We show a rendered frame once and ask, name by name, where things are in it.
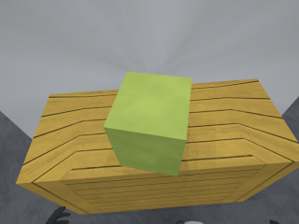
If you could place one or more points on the carton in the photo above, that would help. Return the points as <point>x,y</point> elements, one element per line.
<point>148,122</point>

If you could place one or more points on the left robot hand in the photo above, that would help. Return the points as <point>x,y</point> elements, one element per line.
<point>58,214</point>

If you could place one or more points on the pedestal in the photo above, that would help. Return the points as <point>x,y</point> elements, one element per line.
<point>237,144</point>

